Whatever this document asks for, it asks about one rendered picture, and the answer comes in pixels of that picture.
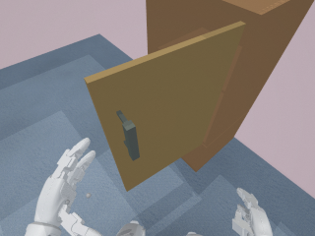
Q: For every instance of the robot right hand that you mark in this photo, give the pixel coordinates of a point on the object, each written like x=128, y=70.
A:
x=256, y=222

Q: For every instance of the left robot forearm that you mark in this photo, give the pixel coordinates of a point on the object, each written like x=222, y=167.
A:
x=42, y=229

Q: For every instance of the robot left hand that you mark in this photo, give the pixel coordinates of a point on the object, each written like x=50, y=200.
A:
x=60, y=187

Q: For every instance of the cupboard door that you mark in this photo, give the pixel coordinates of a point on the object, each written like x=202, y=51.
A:
x=170, y=95

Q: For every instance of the left robot thigh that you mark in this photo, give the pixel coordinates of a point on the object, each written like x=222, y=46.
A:
x=132, y=229

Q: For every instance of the handle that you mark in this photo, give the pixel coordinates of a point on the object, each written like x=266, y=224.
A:
x=130, y=133

